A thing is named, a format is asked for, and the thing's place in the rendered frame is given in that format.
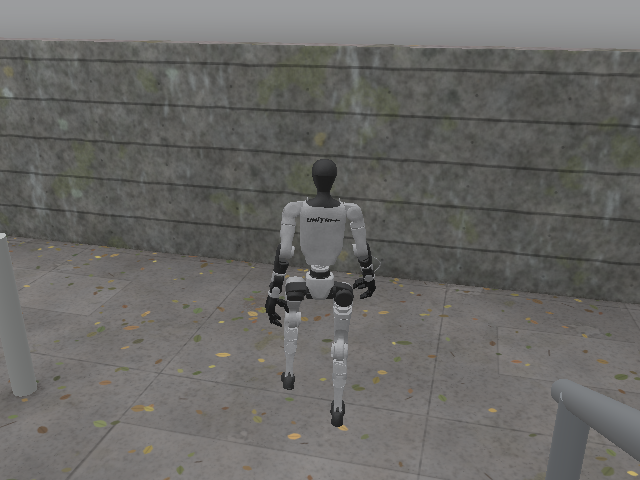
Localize robot right shin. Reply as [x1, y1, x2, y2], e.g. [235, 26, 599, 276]
[332, 343, 348, 413]

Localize robot head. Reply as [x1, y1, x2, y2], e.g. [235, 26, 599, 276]
[306, 159, 341, 208]

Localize robot right forearm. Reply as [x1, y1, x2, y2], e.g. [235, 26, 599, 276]
[357, 241, 375, 282]

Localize robot left forearm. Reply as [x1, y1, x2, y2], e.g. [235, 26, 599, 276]
[268, 244, 289, 298]

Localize robot right upper arm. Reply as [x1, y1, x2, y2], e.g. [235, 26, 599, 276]
[344, 202, 368, 257]

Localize robot left upper arm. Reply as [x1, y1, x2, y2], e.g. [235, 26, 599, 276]
[279, 201, 303, 259]

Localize left robot hand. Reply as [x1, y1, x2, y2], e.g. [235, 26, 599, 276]
[265, 295, 289, 327]

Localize right robot hand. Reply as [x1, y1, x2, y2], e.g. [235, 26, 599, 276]
[353, 278, 376, 299]

